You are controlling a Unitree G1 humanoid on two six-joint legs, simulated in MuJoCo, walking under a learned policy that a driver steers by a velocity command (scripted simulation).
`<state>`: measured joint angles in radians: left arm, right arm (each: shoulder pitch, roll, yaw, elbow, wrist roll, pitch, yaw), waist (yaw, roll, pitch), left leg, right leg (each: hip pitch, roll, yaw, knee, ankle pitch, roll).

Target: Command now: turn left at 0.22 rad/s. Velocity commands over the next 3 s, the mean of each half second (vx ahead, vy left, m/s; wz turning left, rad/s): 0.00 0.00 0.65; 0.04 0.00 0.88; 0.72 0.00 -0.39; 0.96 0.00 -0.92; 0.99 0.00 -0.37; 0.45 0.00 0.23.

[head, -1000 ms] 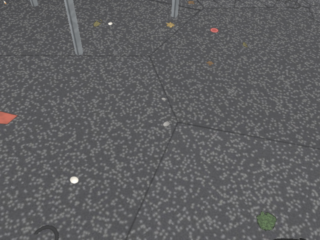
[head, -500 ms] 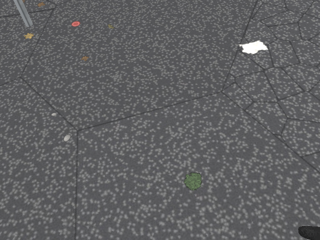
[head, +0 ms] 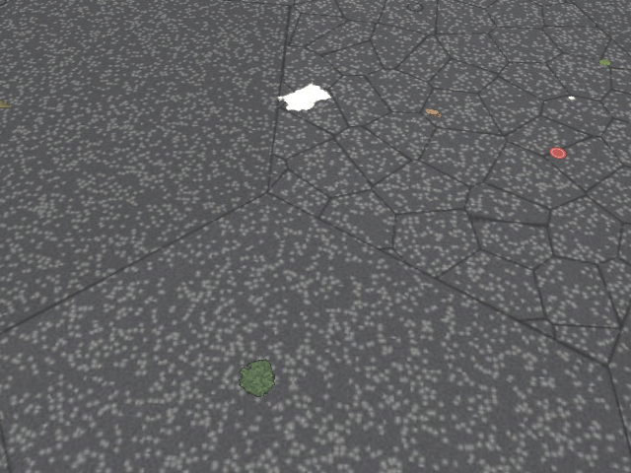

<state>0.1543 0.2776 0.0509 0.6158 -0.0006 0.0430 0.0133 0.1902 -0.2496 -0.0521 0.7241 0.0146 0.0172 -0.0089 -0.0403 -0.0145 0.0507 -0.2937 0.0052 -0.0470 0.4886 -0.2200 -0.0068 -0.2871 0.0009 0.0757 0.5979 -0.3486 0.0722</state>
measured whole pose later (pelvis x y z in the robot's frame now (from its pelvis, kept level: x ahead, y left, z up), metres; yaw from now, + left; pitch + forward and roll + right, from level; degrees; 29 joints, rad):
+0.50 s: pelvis +0.00 +0.03 -0.01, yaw +23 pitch +3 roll -1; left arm 0.11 0.32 0.10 0.67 0.01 0.01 0.02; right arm 0.18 -0.33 -0.09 0.59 0.01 0.03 0.01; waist -0.01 -0.04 0.08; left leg -0.38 -0.03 0.01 0.61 -0.29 0.06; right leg -0.46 -0.04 0.01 1.14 -0.55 0.06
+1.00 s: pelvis +0.06 +0.03 +0.00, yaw +50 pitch +2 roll -1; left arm 0.17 0.30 0.08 0.69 0.00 -0.03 0.02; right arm 0.17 -0.36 -0.08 0.57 0.01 0.04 -0.02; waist 0.01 0.03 0.01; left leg -0.49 -0.11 -0.15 1.04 -0.43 -0.02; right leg -0.28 0.05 0.07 0.46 -0.22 -0.02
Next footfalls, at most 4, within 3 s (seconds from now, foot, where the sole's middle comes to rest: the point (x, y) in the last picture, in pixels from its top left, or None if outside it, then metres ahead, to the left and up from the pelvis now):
0.02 right None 0.03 -0.14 -0.77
0.40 left None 0.02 0.13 -0.77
0.88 right None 0.18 0.00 -0.77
1.24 left None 0.01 0.21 -0.77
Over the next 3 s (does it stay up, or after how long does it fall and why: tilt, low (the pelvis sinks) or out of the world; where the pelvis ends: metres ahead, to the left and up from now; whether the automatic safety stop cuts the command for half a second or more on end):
stays up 1.38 0.37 -0.02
